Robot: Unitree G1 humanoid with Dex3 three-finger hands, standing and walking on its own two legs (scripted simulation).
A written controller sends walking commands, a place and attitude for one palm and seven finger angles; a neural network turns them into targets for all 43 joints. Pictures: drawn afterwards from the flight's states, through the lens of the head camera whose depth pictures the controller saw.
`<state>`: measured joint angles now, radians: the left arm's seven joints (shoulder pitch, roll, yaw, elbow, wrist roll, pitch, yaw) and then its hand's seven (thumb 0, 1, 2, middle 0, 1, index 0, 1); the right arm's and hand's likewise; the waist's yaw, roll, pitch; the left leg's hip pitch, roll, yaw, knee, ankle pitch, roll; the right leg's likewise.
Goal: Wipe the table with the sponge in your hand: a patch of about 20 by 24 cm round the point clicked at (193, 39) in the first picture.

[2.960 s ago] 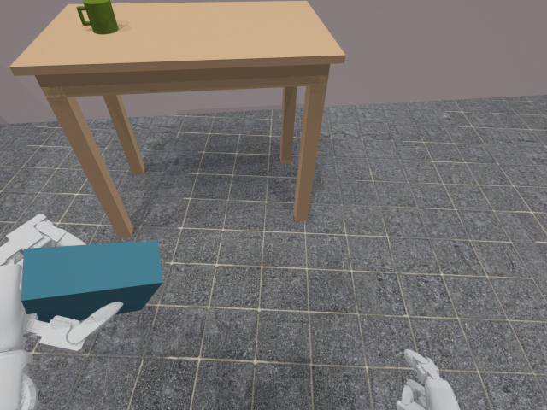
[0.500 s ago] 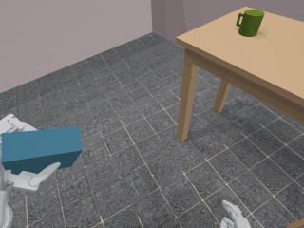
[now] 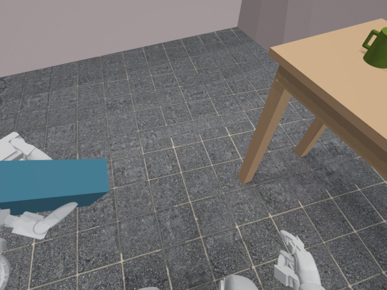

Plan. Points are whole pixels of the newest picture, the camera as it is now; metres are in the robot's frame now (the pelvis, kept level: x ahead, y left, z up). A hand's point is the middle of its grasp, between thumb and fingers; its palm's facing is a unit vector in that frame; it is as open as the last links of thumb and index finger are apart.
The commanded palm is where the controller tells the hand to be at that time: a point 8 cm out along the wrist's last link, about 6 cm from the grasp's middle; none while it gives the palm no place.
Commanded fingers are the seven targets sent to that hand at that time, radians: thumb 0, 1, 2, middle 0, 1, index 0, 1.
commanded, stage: walk to a spot facing it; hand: left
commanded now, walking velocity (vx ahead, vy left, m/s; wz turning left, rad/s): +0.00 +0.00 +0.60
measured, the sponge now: (69, 187) +0.24 +0.20 +0.15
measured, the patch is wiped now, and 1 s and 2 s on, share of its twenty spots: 0.00 0.00 0.00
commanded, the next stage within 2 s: none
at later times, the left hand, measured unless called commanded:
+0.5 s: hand out of the picture +0.10 +0.17 +0.18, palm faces +0.60 -0.69 -0.40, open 9.3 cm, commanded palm +0.02 +0.21 +0.19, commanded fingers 0.00 0.10 1.30 -1.20 -1.60 -1.20 -1.60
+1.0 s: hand out of the picture -0.05 +0.18 +0.20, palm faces +0.81 -0.40 -0.42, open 9.3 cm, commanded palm -0.10 +0.19 +0.19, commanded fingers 0.00 0.10 1.30 -1.20 -1.60 -1.20 -1.60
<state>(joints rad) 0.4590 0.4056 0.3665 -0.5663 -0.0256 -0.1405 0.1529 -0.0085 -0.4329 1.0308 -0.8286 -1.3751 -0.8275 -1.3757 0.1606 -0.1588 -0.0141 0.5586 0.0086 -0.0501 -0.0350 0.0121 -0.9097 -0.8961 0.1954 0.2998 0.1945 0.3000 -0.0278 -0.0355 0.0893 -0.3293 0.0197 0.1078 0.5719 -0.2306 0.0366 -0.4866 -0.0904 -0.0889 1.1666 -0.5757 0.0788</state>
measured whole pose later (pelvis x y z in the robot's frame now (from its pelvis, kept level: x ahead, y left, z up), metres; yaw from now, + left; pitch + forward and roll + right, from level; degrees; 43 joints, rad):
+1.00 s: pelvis -0.07 -0.13 +0.01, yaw +36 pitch -1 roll -2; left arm 0.48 0.37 0.35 -0.54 -0.02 -0.20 0.13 -0.01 -0.43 1.02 -0.83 -1.36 -0.83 -1.36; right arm 0.26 -0.11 0.04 0.65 -0.01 -0.12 -0.03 0.01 -0.90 -0.90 0.20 0.30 0.20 0.30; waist 0.04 0.04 0.01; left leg -0.22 0.04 -0.11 0.47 -0.25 -0.01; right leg -0.42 -0.06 -0.11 0.84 -0.43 0.08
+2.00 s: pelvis +0.10 -0.05 -0.01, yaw +57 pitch -2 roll +1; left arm 0.38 0.32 0.33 -0.41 -0.01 -0.18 0.13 -0.01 -0.43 1.02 -0.84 -1.35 -0.84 -1.35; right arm 0.17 -0.22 -0.01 0.69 0.00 -0.06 -0.05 0.01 -0.90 -0.90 0.20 0.30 0.20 0.30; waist 0.04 0.07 0.07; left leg -0.44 0.05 0.01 1.19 -0.45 -0.01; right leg -0.33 -0.11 -0.22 0.68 -0.31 -0.04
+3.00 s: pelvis +0.27 +0.03 +0.01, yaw +57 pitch +2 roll +5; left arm 0.53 0.40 0.36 -0.59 -0.05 -0.22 0.13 -0.01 -0.42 1.00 -0.84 -1.34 -0.84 -1.34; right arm 0.09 -0.28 -0.06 0.56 0.00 -0.02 -0.02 0.01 -0.91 -0.90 0.20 0.30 0.20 0.30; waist -0.02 -0.03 0.09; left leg -0.51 0.02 -0.01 1.20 -0.39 -0.09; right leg -0.35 0.09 -0.01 0.46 -0.14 -0.15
